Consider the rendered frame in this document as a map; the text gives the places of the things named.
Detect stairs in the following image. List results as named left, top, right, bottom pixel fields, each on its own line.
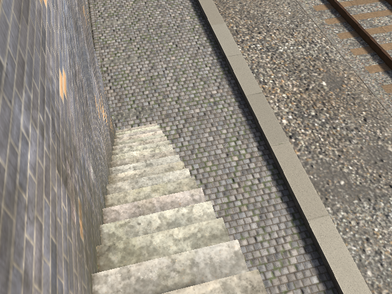
left=91, top=123, right=267, bottom=294

